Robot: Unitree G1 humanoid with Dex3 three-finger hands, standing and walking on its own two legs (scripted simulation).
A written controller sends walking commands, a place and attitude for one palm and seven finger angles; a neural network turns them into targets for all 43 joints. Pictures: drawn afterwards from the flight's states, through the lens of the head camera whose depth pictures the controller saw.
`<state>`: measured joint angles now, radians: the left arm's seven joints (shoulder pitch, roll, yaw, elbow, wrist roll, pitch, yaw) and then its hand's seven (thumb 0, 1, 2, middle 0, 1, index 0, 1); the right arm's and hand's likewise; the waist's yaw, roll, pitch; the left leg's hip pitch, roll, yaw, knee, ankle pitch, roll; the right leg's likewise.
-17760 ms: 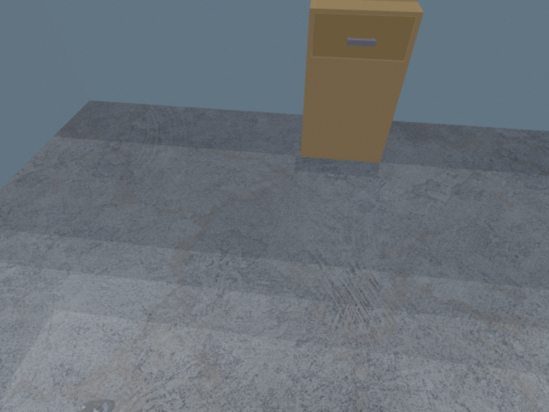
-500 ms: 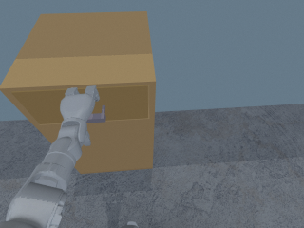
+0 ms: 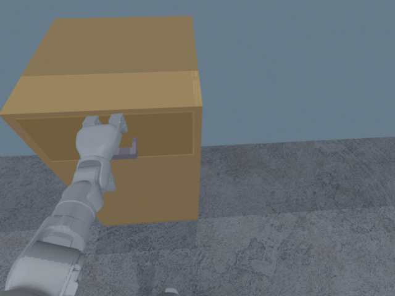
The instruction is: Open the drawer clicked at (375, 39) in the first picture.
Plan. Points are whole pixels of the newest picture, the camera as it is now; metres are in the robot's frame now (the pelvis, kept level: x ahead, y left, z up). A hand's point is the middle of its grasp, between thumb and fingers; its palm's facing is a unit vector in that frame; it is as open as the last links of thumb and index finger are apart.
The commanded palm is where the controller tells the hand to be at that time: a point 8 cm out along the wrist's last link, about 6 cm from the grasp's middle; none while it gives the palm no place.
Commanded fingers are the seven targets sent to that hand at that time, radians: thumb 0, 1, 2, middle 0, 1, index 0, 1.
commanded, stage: lower the fingers behind the handle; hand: left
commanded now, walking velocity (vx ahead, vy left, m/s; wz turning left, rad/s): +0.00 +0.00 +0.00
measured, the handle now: (114, 147) +0.48 +0.22 -0.04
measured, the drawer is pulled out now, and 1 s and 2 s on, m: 0.00 0.00 0.00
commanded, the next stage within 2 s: close the thumb around the handle in 1.68 s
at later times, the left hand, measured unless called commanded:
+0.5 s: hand (110, 159) +0.43 +0.22 -0.02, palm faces -0.01 -0.04 -1.00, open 13.8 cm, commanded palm +0.41 +0.21 +0.04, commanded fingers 0.00 -0.50 0.30 -0.30 -1.20 -0.30 -1.20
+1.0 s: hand (116, 165) +0.43 +0.21 -0.05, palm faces -0.05 -0.04 -1.00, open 13.8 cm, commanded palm +0.41 +0.20 +0.01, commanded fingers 0.00 -0.50 0.30 -0.30 -1.20 -0.30 -1.20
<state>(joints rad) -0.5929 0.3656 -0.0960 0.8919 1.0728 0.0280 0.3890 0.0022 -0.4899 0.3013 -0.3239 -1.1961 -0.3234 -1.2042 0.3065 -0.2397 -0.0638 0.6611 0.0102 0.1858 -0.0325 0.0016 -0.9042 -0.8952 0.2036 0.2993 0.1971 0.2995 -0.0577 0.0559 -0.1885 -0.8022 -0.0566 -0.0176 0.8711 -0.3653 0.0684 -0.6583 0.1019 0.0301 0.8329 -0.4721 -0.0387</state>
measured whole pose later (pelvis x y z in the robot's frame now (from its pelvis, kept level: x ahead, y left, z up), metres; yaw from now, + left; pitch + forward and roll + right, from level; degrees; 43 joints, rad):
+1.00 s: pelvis -0.01 +0.00 -0.02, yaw -1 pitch +23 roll -3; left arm -0.64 0.35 -0.07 1.02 1.10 0.05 0.47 0.00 -0.49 0.30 -0.32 -1.20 -0.32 -1.22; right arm 0.32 -0.23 -0.06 0.69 -0.01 0.16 -0.02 0.00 -0.90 -0.90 0.20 0.30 0.20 0.30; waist -0.08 0.06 -0.22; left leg -1.00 -0.04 -0.02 1.02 -0.42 0.07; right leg -0.85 0.12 0.02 0.97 -0.52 -0.04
